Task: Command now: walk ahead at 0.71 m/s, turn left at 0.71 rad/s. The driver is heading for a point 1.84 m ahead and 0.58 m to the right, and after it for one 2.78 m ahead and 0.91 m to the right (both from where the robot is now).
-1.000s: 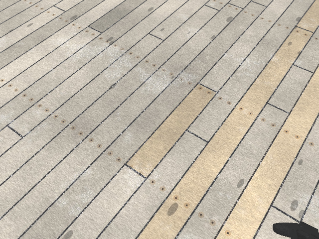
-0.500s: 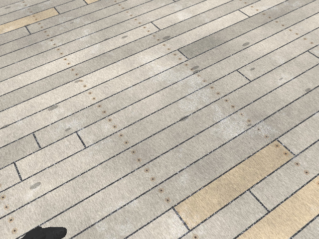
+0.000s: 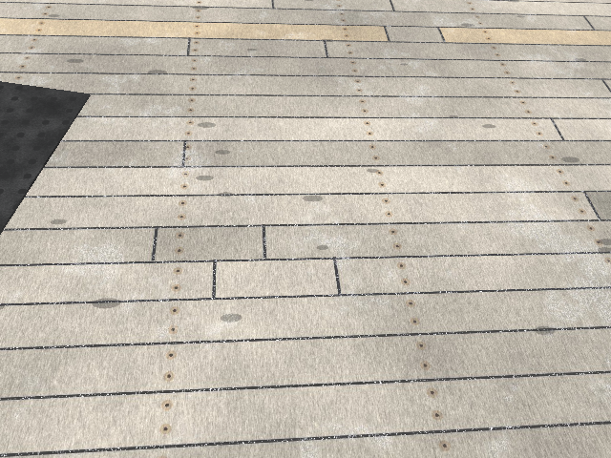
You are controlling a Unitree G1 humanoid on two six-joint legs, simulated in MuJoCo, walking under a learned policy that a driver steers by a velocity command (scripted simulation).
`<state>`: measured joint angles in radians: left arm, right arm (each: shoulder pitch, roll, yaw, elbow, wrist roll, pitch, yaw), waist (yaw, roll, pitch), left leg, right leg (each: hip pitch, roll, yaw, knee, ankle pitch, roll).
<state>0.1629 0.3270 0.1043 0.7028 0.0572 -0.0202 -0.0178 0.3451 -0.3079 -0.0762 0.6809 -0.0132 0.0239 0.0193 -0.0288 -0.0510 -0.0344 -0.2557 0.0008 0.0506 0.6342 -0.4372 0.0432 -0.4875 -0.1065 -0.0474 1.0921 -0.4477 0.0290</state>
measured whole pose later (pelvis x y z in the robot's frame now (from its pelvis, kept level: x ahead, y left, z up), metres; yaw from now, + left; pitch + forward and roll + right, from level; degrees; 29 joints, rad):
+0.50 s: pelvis +0.37 -0.02 +0.00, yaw -9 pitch +0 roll -1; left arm 0.38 0.32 0.08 0.85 0.01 -0.02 -0.02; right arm 0.18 -0.24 0.01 0.72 -0.06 -0.09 0.01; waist 0.04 0.02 0.04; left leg -0.41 0.02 -0.08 1.30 -0.29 0.03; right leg -0.30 0.20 -0.01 0.53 -0.23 -0.17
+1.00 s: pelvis +0.83 -0.08 +0.01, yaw -36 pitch +2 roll +3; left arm 0.17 0.39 0.08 0.72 0.03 0.00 -0.05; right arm 0.33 -0.34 -0.06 0.79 -0.04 -0.09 -0.01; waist -0.03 -0.06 0.02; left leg -0.16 0.02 0.14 0.41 -0.27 -0.02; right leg -0.62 -0.03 -0.01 1.28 -0.26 -0.10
